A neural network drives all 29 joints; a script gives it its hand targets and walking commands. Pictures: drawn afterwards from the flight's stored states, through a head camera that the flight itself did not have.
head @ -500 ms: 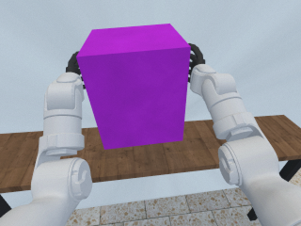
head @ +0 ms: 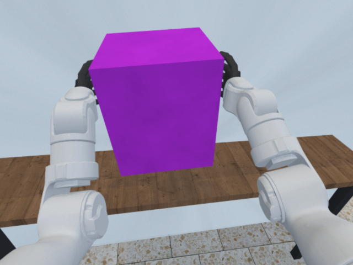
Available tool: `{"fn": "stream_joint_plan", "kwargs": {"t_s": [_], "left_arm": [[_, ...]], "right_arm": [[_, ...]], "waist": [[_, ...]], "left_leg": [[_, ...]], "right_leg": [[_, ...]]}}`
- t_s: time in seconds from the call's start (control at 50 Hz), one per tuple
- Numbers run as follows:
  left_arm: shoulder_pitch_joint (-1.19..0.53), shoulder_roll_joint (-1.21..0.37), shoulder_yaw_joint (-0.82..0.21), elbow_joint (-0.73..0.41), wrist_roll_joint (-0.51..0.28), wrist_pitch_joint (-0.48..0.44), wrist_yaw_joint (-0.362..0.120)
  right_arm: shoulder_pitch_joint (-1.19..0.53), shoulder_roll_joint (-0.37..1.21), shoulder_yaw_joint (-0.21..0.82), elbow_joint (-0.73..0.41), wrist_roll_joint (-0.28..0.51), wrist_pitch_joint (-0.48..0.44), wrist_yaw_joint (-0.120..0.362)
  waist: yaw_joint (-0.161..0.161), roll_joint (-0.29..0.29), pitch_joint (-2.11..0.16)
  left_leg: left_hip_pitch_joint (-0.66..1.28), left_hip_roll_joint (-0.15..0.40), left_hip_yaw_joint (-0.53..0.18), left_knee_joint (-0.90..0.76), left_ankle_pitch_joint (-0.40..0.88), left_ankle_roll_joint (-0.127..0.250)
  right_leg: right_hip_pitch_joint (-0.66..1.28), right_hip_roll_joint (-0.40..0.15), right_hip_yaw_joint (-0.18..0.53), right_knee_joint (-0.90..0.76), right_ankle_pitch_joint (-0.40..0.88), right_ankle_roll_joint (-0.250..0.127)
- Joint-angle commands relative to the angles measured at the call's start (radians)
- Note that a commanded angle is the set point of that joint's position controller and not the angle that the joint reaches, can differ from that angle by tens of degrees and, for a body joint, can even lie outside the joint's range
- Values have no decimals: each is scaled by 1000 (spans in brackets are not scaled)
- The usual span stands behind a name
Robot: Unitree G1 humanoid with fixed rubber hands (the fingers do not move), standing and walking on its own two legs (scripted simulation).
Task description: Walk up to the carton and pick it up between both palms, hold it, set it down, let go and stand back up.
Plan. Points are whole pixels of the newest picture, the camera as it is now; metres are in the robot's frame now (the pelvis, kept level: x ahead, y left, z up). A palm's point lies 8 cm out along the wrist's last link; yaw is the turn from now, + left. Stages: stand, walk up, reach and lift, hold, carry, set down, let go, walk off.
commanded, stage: hold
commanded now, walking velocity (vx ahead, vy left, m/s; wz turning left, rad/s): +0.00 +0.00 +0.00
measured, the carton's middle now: (160, 100) +0.39 +0.00 +0.25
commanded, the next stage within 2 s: none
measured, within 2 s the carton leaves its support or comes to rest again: neither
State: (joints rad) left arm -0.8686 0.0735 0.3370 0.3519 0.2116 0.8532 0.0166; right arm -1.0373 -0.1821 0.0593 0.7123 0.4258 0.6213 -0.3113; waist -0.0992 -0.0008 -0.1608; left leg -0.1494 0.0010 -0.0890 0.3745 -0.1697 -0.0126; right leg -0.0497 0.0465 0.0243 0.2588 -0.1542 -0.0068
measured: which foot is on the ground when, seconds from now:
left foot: down 0.00-1.00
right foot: down 0.00-1.00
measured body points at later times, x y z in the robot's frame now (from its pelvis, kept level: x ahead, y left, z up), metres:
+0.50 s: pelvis +0.00 +0.00 +0.00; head -0.09 +0.02 +0.44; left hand +0.39 +0.15 +0.27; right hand +0.38 -0.15 +0.29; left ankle +0.02 +0.12 -0.75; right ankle -0.01 -0.12 -0.75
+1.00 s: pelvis +0.00 +0.00 +0.00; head -0.09 +0.02 +0.44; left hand +0.39 +0.15 +0.27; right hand +0.38 -0.15 +0.29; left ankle +0.02 +0.12 -0.75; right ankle -0.01 -0.11 -0.75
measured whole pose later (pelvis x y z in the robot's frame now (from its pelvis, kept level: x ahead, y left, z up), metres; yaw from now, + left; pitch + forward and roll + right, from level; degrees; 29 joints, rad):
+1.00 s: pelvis +0.00 +0.00 +0.00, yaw +0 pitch -4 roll -1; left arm -0.87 0.06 0.35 0.35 0.23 0.86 0.01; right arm -1.02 -0.17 0.03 0.71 0.40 0.63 -0.31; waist -0.10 0.00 -0.16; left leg -0.14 0.00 -0.08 0.37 -0.17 -0.01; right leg -0.04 0.05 0.03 0.26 -0.16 -0.01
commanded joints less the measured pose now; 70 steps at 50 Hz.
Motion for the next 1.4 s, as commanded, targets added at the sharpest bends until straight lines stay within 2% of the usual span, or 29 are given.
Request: {"fn": "stream_joint_plan", "kwargs": {"t_s": [0.0,0.04,0.12,0.28,0.58,0.94,1.38], "left_arm": [[-785,-611,-392,-135,-170,-90,-141],[-810,-620,-398,-135,-174,-93,-146],[-849,-628,-413,-149,-193,-103,-136],[-823,-622,-389,-111,-182,-104,-135],[-807,-628,-416,-167,-185,-96,-139],[-806,-629,-415,-155,-183,-93,-136],[-808,-627,-409,-147,-182,-97,-140]], "right_arm": [[-685,686,195,-279,145,-4,136],[-708,694,182,-276,133,-10,141],[-744,719,201,-303,150,-17,142],[-737,715,202,-289,145,-18,141],[-717,709,223,-336,164,-17,132],[-719,709,217,-321,152,-14,139],[-724,711,216,-325,155,-17,134]], "waist": [[-14,39,-300],[-10,48,-296],[-6,49,-347],[2,35,-349],[-11,47,-358],[-4,43,-345],[-7,42,-351]], "left_leg": [[145,-32,40,-29,191,-38],[129,-29,39,-38,164,-37],[151,-31,39,-17,205,-38],[144,-32,42,-26,175,-26],[180,-35,39,-4,257,-40],[167,-30,41,-16,220,-36],[169,-34,41,-12,228,-35]], "right_leg": [[39,22,-13,-21,142,56],[36,21,-10,-22,111,48],[37,26,-13,-14,156,54],[38,25,-11,-17,135,55],[54,27,-15,-9,207,61],[43,28,-13,-14,168,55],[47,26,-13,-13,183,59]]}}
